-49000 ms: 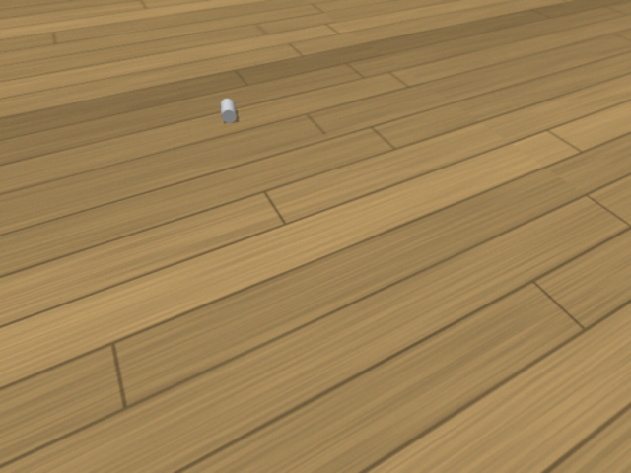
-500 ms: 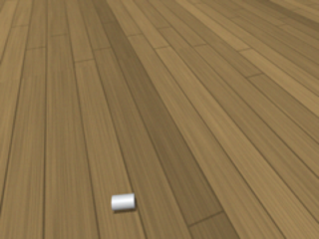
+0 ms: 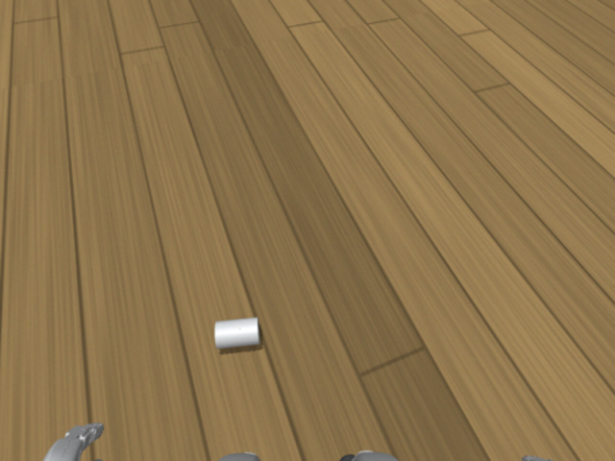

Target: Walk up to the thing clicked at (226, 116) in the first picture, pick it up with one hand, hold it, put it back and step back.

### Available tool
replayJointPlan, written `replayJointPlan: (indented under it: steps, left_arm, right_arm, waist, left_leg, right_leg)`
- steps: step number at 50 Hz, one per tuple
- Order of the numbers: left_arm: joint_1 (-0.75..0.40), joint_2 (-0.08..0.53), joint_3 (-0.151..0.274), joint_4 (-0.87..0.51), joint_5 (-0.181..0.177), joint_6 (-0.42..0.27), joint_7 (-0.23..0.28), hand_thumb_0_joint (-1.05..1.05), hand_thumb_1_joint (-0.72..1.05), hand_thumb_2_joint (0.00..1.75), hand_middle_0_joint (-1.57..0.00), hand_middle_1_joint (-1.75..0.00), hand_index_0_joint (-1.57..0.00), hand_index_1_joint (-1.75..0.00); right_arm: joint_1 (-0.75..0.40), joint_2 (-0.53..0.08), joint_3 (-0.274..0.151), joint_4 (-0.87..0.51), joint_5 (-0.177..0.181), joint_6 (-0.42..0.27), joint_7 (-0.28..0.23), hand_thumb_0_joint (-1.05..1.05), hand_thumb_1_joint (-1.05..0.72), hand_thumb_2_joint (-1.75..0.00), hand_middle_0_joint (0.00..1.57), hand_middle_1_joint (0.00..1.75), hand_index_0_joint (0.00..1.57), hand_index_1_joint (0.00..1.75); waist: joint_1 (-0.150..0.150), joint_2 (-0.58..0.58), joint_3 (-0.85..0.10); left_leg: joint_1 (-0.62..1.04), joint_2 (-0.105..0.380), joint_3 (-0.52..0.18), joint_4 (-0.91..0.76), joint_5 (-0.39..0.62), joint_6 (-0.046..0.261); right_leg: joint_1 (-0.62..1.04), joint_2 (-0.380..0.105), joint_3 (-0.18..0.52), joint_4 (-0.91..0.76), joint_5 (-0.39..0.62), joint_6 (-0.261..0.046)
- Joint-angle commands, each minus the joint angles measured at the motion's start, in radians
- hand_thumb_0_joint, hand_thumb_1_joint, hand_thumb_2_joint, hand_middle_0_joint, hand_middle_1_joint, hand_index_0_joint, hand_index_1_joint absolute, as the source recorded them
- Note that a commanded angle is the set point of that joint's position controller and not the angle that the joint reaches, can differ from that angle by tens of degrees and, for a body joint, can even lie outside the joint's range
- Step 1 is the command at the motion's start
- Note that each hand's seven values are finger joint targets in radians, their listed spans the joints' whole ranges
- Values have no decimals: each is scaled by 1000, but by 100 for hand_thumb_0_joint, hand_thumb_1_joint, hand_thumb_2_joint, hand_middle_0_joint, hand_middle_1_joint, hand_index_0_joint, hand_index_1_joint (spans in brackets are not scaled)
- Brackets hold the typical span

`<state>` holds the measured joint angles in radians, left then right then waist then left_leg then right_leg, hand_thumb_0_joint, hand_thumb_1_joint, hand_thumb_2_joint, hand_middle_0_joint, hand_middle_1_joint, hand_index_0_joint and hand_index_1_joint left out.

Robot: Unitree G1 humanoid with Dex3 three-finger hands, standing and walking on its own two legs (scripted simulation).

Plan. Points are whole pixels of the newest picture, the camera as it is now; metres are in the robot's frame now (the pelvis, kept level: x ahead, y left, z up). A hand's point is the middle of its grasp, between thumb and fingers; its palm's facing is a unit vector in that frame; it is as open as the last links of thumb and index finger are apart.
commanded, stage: step back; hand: left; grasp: from above
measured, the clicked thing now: (237, 332) +0.51 +0.20 -0.73
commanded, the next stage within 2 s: none
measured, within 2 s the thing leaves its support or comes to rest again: neither
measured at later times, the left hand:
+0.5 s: hand out of the picture +0.04 +0.27 -0.16, palm faces -0.10 -0.91 -0.40, open 7.3 cm
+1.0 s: hand out of the picture -0.10 +0.31 -0.16, palm faces -0.01 -0.94 -0.33, open 7.4 cm
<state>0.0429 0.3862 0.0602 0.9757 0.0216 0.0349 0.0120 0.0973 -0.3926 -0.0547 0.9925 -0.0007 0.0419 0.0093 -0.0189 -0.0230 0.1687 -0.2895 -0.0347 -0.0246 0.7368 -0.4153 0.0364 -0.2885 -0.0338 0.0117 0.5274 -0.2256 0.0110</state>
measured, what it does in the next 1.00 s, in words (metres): walks backwards: right foot, then left foot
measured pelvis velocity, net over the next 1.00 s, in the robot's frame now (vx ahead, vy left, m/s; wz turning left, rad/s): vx -0.22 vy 0.05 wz -0.02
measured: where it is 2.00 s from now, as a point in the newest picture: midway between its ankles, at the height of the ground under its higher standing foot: outside the picture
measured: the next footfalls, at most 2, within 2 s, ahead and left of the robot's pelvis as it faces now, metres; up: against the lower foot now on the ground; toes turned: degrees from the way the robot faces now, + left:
right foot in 0.46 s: -0.04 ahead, -0.10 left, +0.00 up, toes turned +0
left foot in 0.82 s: -0.16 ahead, +0.15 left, +0.00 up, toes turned -3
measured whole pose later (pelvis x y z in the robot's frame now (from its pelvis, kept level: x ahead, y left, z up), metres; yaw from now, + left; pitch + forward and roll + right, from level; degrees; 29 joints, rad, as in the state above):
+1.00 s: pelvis -0.22 +0.05 +0.00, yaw -1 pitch -2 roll -2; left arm 0.14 0.40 0.08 0.81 0.01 0.08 0.01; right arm 0.19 -0.34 -0.03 0.89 -0.04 0.03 -0.01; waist 0.00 -0.05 0.16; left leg -0.24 0.01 -0.03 0.55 -0.27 0.03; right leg -0.48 0.14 0.17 1.18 -0.48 -0.01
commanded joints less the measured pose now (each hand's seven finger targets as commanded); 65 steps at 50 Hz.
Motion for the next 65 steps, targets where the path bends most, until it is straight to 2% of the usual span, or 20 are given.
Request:
replayJointPlan:
  steps: [1, 3, 4, 10, 16, 20, 23, 25, 26, 30, 37, 40, 41, 42, 43, 44, 48, 56, 63, 65]
  left_arm:
    - [-53, 192, 39, -130, -18, 1, 13, 0, 90, 90, -20, -30, -20, -30]
    - [-27, 147, 34, -143, -24, 14, 23, 0, 90, 90, -20, -30, -20, -30]
    - [6, 151, 32, -145, -16, 17, 29, 0, 90, 90, -20, -30, -20, -30]
    - [56, 182, 45, -143, -16, 16, 27, 0, 90, 90, -20, -30, -20, -30]
    - [32, 165, 53, -193, -10, -3, 19, 0, 90, 90, -20, -30, -20, -30]
    - [116, 155, 62, -169, -3, -11, 13, 0, 90, 90, -20, -30, -20, -30]
    - [168, 205, 76, -146, 15, -27, 12, 0, 90, 90, -20, -30, -20, -30]
    - [93, 321, 96, -189, 7, -25, 7, 0, 90, 90, -20, -30, -20, -30]
    - [51, 311, 95, -221, 13, -29, 8, 0, 90, 90, -20, -30, -20, -30]
    - [-8, 210, 80, -254, 6, -25, 16, 0, 90, 90, -20, -30, -20, -30]
    - [103, 214, 78, -271, 16, -5, 17, 0, 90, 90, -20, -30, -20, -30]
    - [71, 226, 73, -281, -3, 15, 7, 0, 90, 90, -20, -30, -20, -30]
    - [80, 197, 63, -290, -7, 22, 3, 0, 90, 90, -20, -30, -20, -30]
    - [90, 157, 54, -300, -11, 21, 2, 0, 90, 90, -20, -30, -20, -30]
    - [16, 189, 74, -306, -5, 17, 15, 0, 90, 90, -20, -30, -20, -30]
    - [-14, 208, 81, -306, 9, 16, 24, 0, 90, 90, -20, -30, -20, -30]
    - [149, 185, 82, -235, -17, 20, 9, 0, 90, 90, -20, -30, -20, -30]
    - [146, 172, 74, -249, -1, 13, 8, 0, 90, 90, -20, -30, -20, -30]
    - [352, 175, 86, -143, 10, -2, -12, 0, 90, 90, -20, -30, -20, -30]
    - [267, 314, 122, -194, 26, -7, -16, 0, 90, 90, -20, -30, -20, -30]
  right_arm:
    - [82, -193, -49, -49, -23, -31, -17, 0, -90, -90, 20, 30, 20, 30]
    - [92, -268, -69, -68, -41, -38, -24, 0, -90, -90, 20, 30, 20, 30]
    - [90, -290, -73, -83, -33, -40, -28, 0, -90, -90, 20, 30, 20, 30]
    - [17, -223, -56, -143, -26, -43, -55, 0, -90, -90, 20, 30, 20, 30]
    - [112, -220, -61, -152, -19, -38, -58, 0, -90, -90, 20, 30, 20, 30]
    - [45, -236, -59, -178, -14, -28, -45, 0, -90, -90, 20, 30, 20, 30]
    - [-1, -210, -48, -194, 2, -22, -36, 0, -90, -90, 20, 30, 20, 30]
    - [-17, -159, -39, -200, 6, -10, -42, 0, -90, -90, 20, 30, 20, 30]
    - [11, -190, -51, -181, -3, -4, -45, 0, -90, -90, 20, 30, 20, 30]
    - [97, -187, -40, -136, 5, -9, -36, 0, -90, -90, 20, 30, 20, 30]
    - [97, -163, -29, -175, -5, -29, -42, 0, -90, -90, 20, 30, 20, 30]
    - [174, -157, -44, -139, -20, -39, -36, 0, -90, -90, 20, 30, 20, 30]
    - [166, -190, -57, -143, -37, -41, -36, 0, -90, -90, 20, 30, 20, 30]
    - [150, -280, -78, -155, -51, -42, -34, 0, -90, -90, 20, 30, 20, 30]
    - [96, -363, -89, -177, -44, -38, -24, 0, -90, -90, 20, 30, 20, 30]
    - [58, -374, -96, -195, -41, -44, -29, 0, -90, -90, 20, 30, 20, 30]
    - [-33, -217, -50, -212, -41, -55, -41, 0, -90, -90, 20, 30, 20, 30]
    - [87, -238, -72, -229, -24, -45, -50, 0, -90, -90, 20, 30, 20, 30]
    - [-27, -261, -74, -267, -17, -13, -35, 0, -90, -90, 20, 30, 20, 30]
    - [4, -153, -44, -284, -8, -11, -41, 0, -90, -90, 20, 30, 20, 30]
  waist:
    - [-12, 54, -225]
    - [2, 175, -226]
    - [-5, 166, -239]
    - [23, 162, -226]
    - [-37, 138, -218]
    - [3, 171, -258]
    - [34, 21, -274]
    - [61, -258, -179]
    - [44, -218, -124]
    - [6, -96, -115]
    - [55, -202, -246]
    - [7, -162, -263]
    - [12, -95, -250]
    - [10, 145, -247]
    - [-28, 250, -190]
    - [-44, 264, -153]
    - [76, 149, -131]
    - [-16, 192, -219]
    - [78, 201, -286]
    - [57, -199, -166]
  left_leg:
    - [111, 124, -110, -356, 543, 13]
    - [249, 299, -316, -334, 905, 119]
    - [252, 346, -313, -297, 1013, 170]
    - [304, 270, -203, -247, 908, 167]
    - [370, 268, -203, -213, 869, 175]
    - [235, 268, -190, -179, 707, 159]
    - [10, 177, -134, -81, 409, 72]
    - [-106, -70, -25, 282, -205, -22]
    - [-64, -49, -102, 417, -238, -36]
    - [-103, -102, -120, 483, -93, -48]
    - [-99, -1, -34, -23, -102, -61]
    - [77, -5, 33, -369, 201, -39]
    - [156, 60, -69, -378, 263, -18]
    - [226, 271, -351, -418, 343, 55]
    - [53, 423, -483, -435, 419, 203]
    - [-62, 477, -547, -458, 414, 278]
    - [97, 242, -175, -339, 628, 127]
    - [277, 307, -198, -275, 652, 219]
    - [27, 244, -155, -187, 328, 97]
    - [-312, -45, -48, 90, -101, -28]
  right_leg:
    - [63, -55, 56, 157, 280, -87]
    - [-163, 140, 101, 395, -360, -45]
    - [-172, 139, 141, 480, -428, -40]
    - [-244, 140, 176, 663, -278, -21]
    - [-197, 97, 112, 349, -266, 8]
    - [-4, 60, 40, 87, -164, -24]
    - [211, -15, 163, -77, 212, -79]
    - [25, -340, 512, -205, 322, -326]
    - [-83, -363, 554, -206, 317, -355]
    - [-31, -176, 247, -148, 321, -234]
    - [269, -181, 238, -35, 414, -219]
    - [188, -129, 187, 65, 331, -152]
    - [44, -91, 181, 97, 187, -102]
    - [-152, 42, 103, 255, -83, -53]
    - [-172, 140, 98, 446, -395, -19]
    - [-136, 122, 189, 613, -419, -14]
    - [-236, 166, 209, 752, -242, -29]
    - [-175, 100, 131, 475, -301, 37]
    - [170, 41, 15, -102, -34, -45]
    - [133, -221, 455, -217, -128, -131]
